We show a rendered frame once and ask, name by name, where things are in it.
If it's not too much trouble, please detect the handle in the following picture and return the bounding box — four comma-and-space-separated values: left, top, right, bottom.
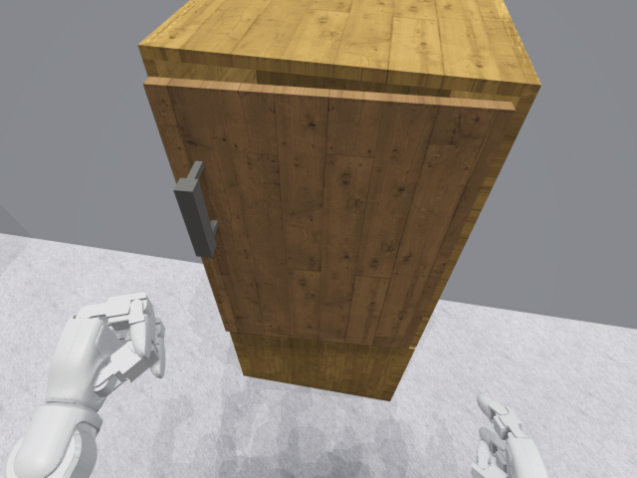
173, 161, 219, 258

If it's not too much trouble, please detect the left robot forearm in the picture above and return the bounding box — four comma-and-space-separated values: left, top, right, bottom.
3, 402, 103, 478

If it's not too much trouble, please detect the right robot hand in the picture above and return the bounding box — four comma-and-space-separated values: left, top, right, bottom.
472, 394, 550, 478

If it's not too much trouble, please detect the left robot hand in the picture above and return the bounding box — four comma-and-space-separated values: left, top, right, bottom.
46, 292, 165, 412

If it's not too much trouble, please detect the cupboard door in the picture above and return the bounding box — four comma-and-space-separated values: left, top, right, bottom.
143, 77, 516, 350

